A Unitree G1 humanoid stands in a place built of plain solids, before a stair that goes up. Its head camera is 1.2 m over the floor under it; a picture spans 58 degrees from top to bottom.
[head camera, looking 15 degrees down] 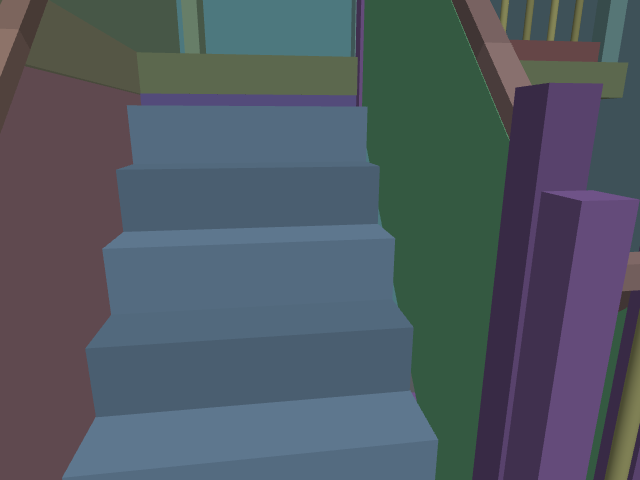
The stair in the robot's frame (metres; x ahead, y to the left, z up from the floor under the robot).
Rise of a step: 0.21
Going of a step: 0.21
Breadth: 0.90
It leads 8 degrees to the left of straight ahead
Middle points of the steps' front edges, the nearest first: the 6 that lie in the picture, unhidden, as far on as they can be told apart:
0.88 0.14 0.42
1.08 0.17 0.63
1.29 0.20 0.84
1.50 0.23 1.06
1.71 0.26 1.27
1.92 0.29 1.48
